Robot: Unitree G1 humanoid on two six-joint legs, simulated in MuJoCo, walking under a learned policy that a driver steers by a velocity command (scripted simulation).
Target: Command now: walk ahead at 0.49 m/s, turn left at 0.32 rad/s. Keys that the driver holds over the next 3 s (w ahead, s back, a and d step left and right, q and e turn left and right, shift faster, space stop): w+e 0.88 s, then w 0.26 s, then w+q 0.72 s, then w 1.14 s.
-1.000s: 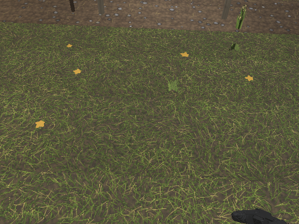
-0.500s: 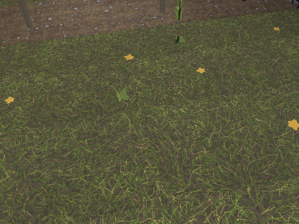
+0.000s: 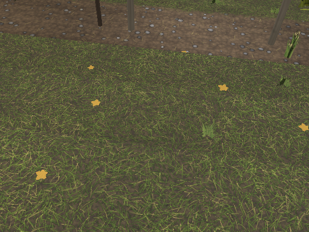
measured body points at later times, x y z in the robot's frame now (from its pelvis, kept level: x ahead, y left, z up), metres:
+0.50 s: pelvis +0.27 -0.01 -0.06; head +0.27 +0.00 +0.39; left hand +0.24 +0.26 -0.20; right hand +0.39 -0.28 -0.16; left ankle +0.26 +0.13 -0.65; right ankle +0.22 -0.08 -0.74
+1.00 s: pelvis +0.57 -0.02 -0.19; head +0.57 -0.03 +0.26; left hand +0.83 +0.10 -0.29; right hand +0.42 -0.19 -0.34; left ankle +0.54 +0.11 -0.92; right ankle +0.70 -0.22 -0.87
